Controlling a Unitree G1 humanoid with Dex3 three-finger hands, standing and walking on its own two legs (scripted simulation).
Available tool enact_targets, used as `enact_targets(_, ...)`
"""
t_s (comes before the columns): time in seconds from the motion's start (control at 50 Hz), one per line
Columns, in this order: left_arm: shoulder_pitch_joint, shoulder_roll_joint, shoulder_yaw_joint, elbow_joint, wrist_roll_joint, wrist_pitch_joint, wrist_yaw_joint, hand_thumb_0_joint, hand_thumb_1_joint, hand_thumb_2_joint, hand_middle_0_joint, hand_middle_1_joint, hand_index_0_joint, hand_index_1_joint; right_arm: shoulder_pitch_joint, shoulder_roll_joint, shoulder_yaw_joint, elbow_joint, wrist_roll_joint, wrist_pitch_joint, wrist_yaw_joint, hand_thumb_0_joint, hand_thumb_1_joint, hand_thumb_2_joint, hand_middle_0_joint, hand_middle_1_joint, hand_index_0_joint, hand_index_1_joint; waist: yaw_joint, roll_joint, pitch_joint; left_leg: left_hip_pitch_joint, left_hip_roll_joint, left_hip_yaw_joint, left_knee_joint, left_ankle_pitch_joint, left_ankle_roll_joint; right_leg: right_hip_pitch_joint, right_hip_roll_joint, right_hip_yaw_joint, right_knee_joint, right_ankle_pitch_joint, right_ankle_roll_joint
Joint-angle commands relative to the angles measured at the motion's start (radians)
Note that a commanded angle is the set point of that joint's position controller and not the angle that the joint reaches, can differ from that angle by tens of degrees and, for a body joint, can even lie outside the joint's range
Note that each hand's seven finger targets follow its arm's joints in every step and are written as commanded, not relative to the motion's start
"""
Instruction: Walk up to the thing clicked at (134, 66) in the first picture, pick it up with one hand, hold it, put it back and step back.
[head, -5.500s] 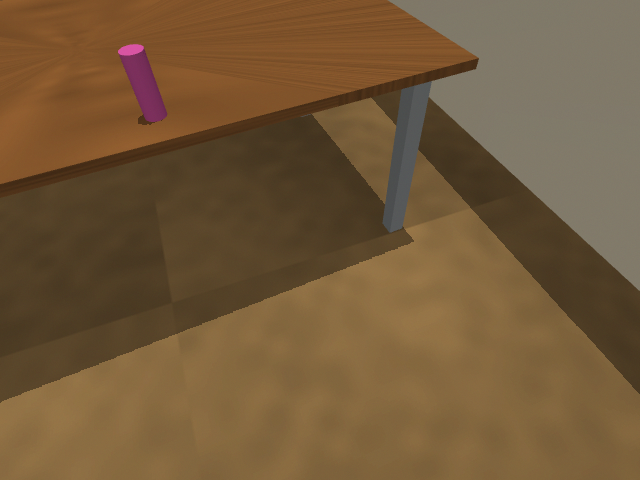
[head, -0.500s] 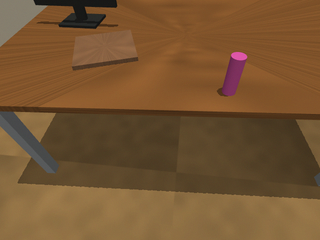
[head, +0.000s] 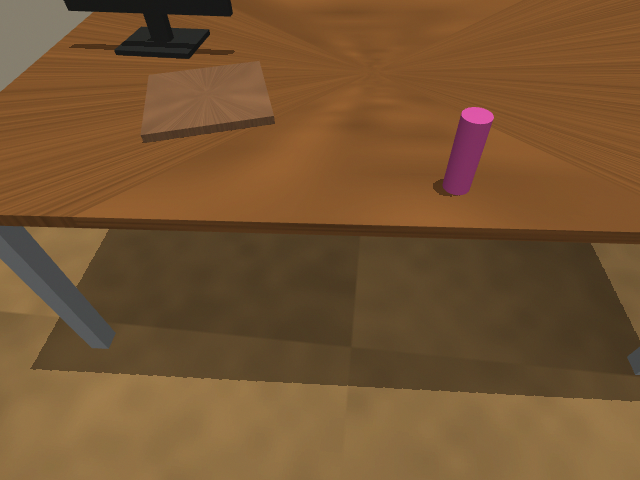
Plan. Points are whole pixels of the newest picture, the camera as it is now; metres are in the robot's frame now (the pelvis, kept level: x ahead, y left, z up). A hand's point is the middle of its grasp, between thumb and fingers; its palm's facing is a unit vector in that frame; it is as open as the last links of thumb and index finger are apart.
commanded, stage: stand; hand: right
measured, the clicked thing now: (465, 153) +0.66 -0.22 +0.03
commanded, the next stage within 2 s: walk up in 0.90 s
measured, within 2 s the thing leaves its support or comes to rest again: neither
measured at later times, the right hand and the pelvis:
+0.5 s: hand out of the picture +0.07 -0.25 -0.16, palm faces -0.01 +0.94 -0.34, open 7.3 cm; pelvis +0.00 +0.00 +0.00, yaw +0 degrees
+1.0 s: hand out of the picture +0.07 -0.25 -0.15, palm faces +0.00 +0.94 -0.34, open 7.3 cm; pelvis +0.01 +0.01 +0.00, yaw -1 degrees
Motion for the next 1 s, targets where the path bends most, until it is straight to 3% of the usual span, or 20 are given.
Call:
enact_targets(0.0,-0.030,0.216,0.042,-0.060,0.003,-0.027,0.018,0.000,0.900,0.900,-0.200,-0.300,-0.200,-0.300,-0.042,-0.213,-0.038,-0.057,-0.003,-0.019,-0.013,0.000,-0.900,-0.900,0.200,0.300,0.200,0.300,-0.001,-0.005,-0.075,0.045,0.134,-0.097,-0.023,0.159,0.021,-0.015,-0.141,0.102,-0.047,0.163,-0.017)
enact_targets(0.16,-0.038,0.218,0.044,-0.059,0.002,-0.025,0.018,0.000,0.900,0.900,-0.200,-0.300,-0.200,-0.300,-0.040,-0.207,-0.035,-0.058,-0.002,-0.018,-0.014,0.000,-0.900,-0.900,0.200,0.300,0.200,0.300,-0.002,-0.006,-0.046,0.022,0.133,-0.100,-0.039,0.137,0.020,-0.016,-0.139,0.103,-0.053,0.132,-0.015)
enact_targets(0.32,-0.032,0.214,0.042,-0.063,0.002,-0.028,0.019,0.000,0.900,0.900,-0.200,-0.300,-0.200,-0.300,-0.040,-0.210,-0.038,-0.062,-0.003,-0.017,-0.013,0.000,-0.900,-0.900,0.200,0.300,0.200,0.300,-0.003,-0.003,-0.073,0.046,0.135,-0.095,-0.026,0.170,0.025,-0.006,-0.142,0.103,-0.052,0.175,-0.017)
enact_targets(0.4,-0.027,0.211,0.042,-0.059,0.001,-0.026,0.018,0.000,0.900,0.900,-0.200,-0.300,-0.200,-0.300,-0.035,-0.211,-0.037,-0.057,-0.003,-0.016,-0.013,0.000,-0.900,-0.900,0.200,0.300,0.200,0.300,-0.002,0.007,-0.047,0.020,0.131,-0.096,-0.038,0.115,0.023,-0.013,-0.140,0.107,-0.063,0.128,-0.016)
enact_targets(0.86,-0.022,0.209,0.045,-0.060,0.001,-0.024,0.016,0.000,0.900,0.900,-0.200,-0.300,-0.200,-0.300,-0.027,-0.210,-0.036,-0.062,-0.004,-0.019,-0.014,0.000,-0.900,-0.900,0.200,0.300,0.200,0.300,0.000,0.002,-0.045,0.015,0.132,-0.103,-0.040,0.119,0.027,-0.013,-0.141,0.103,-0.054,0.112,-0.017)
enact_targets(0.88,0.049,0.274,0.093,-0.096,0.013,-0.032,-0.004,0.000,0.900,0.900,-0.200,-0.300,-0.200,-0.300,0.019,-0.269,-0.086,-0.111,-0.023,-0.024,0.005,0.000,-0.900,-0.900,0.200,0.300,0.200,0.300,0.008,-0.010,-0.111,0.049,0.071,-0.069,0.043,-0.347,0.083,-0.019,-0.072,0.094,-0.003,-0.322,-0.053)
enact_targets(0.9,0.058,0.280,0.100,-0.097,0.024,-0.031,-0.012,0.000,0.900,0.900,-0.200,-0.300,-0.200,-0.300,0.047,-0.276,-0.095,-0.107,-0.036,-0.022,0.012,0.000,-0.900,-0.900,0.200,0.300,0.200,0.300,0.004,0.008,-0.044,-0.008,0.083,-0.109,0.045,-0.515,0.095,-0.118,-0.093,0.140,0.020,-0.474,-0.073)
enact_targets(0.92,0.035,0.270,0.106,-0.111,0.028,-0.030,-0.018,0.000,0.900,0.900,-0.200,-0.300,-0.200,-0.300,0.041,-0.269,-0.100,-0.124,-0.036,-0.020,0.016,0.000,-0.900,-0.900,0.200,0.300,0.200,0.300,-0.002,0.024,0.042,-0.074,0.103,-0.150,0.027,-0.561,0.110,-0.201,-0.093,0.149,0.056,-0.506,-0.083)
enact_targets(0.96,-0.023,0.217,0.099,-0.153,0.025,-0.034,-0.024,0.000,0.900,0.900,-0.200,-0.300,-0.200,-0.300,0.097,-0.263,-0.112,-0.134,-0.035,-0.028,0.020,0.000,-0.900,-0.900,0.200,0.300,0.200,0.300,-0.044,0.067,0.126,-0.009,0.171,-0.245,-0.052,-0.508,0.150,-0.351,-0.041,0.085,0.178,-0.356,-0.067)
enact_targets(0.98,-0.043,0.198,0.095,-0.169,0.022,-0.036,-0.024,0.000,0.900,0.900,-0.200,-0.300,-0.200,-0.300,0.138,-0.291,-0.129,-0.135,-0.035,-0.035,0.017,0.000,-0.900,-0.900,0.200,0.300,0.200,0.300,-0.070,0.118,0.118,0.108,0.251,-0.334,-0.116,-0.457,0.197,-0.448,0.012,0.007,0.309,-0.251,-0.045)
